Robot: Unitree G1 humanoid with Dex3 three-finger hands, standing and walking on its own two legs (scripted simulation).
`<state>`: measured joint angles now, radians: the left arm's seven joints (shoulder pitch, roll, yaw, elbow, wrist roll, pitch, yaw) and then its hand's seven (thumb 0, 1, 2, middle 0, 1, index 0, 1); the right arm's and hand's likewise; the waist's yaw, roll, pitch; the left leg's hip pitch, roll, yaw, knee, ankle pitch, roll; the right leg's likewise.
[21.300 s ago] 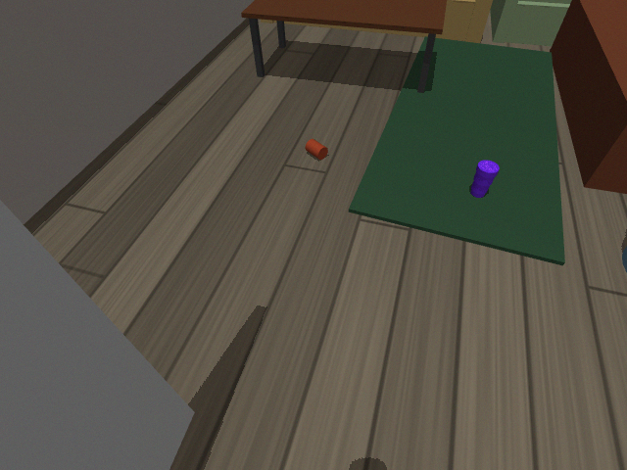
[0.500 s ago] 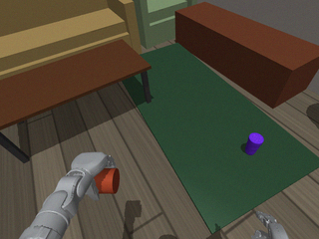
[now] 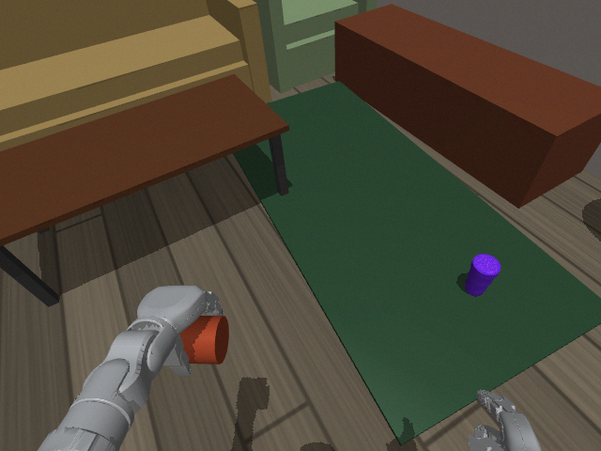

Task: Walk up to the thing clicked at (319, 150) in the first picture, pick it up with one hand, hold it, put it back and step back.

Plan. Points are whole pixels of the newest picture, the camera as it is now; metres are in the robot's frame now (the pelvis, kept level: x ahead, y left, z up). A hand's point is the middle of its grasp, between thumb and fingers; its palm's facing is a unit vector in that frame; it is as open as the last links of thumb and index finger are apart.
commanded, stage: hold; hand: left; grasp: from above
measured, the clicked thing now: (191, 339) +0.29 +0.22 -0.06
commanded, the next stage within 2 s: crouch in 0.26 s
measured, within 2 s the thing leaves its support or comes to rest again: neither
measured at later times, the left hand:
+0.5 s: hand (183, 332) +0.29 +0.22 -0.04, palm faces -0.46 -0.04 -0.89, open 9.7 cm
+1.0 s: hand (216, 354) +0.34 +0.23 -0.23, palm faces -0.42 +0.06 -0.91, open 9.7 cm
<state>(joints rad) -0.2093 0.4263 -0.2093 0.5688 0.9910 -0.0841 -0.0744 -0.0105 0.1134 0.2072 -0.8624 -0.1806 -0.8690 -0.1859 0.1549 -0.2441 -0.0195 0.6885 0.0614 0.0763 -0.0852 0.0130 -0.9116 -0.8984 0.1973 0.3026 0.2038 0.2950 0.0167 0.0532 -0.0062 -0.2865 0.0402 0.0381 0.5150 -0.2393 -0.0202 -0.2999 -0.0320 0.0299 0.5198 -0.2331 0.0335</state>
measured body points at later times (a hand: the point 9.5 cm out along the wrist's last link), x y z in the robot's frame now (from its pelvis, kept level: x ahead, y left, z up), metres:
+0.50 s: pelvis +0.01 +0.00 +0.00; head +0.02 -0.02 +0.45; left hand +0.31 +0.22 +0.01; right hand +0.16 -0.25 -0.12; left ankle +0.02 +0.13 -0.73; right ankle +0.03 -0.14 -0.73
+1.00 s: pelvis -0.03 +0.01 -0.12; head +0.09 +0.02 +0.31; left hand +0.35 +0.22 -0.18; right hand +0.04 -0.28 -0.24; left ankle +0.02 +0.13 -0.73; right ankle +0.03 -0.14 -0.73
